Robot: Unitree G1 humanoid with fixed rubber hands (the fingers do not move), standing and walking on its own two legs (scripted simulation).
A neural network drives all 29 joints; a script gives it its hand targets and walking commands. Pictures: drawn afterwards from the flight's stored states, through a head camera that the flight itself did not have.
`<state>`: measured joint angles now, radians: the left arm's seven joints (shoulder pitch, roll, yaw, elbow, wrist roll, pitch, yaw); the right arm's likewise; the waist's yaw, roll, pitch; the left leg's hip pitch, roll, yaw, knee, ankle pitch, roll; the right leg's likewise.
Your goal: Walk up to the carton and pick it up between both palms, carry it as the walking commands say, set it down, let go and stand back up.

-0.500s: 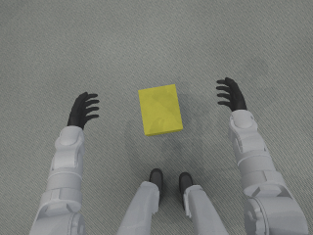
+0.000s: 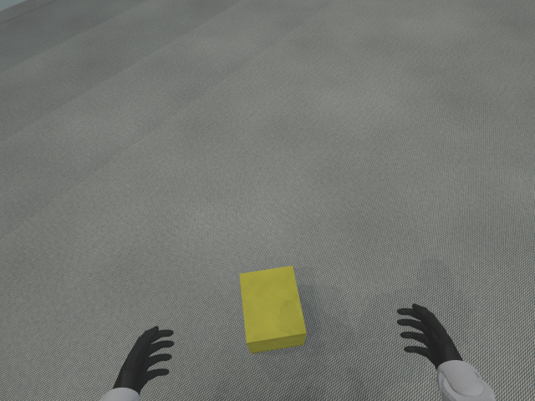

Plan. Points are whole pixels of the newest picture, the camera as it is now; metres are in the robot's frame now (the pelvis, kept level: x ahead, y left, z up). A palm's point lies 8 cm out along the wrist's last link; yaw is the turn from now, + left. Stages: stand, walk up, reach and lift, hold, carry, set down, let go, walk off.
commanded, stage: let go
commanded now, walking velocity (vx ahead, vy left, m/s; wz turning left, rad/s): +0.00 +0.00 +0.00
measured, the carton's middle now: (271, 309) +0.45 +0.04 -0.68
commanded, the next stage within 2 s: stand in 0.48 s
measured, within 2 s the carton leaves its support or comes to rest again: neither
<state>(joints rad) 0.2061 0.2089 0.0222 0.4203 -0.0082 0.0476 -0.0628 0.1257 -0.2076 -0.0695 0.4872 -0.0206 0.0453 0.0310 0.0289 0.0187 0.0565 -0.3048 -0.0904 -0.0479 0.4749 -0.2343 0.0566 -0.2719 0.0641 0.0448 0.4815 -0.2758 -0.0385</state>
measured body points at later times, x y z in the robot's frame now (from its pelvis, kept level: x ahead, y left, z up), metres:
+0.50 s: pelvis +0.01 -0.02 +0.00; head +0.00 -0.02 +0.45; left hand +0.18 +0.23 -0.07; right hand +0.17 -0.25 -0.08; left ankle +0.00 +0.08 -0.74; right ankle -0.02 -0.10 -0.74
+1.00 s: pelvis +0.04 +0.00 +0.00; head +0.04 +0.01 +0.45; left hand +0.19 +0.28 -0.10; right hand +0.16 -0.30 -0.09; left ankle +0.00 +0.08 -0.74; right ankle -0.02 -0.10 -0.74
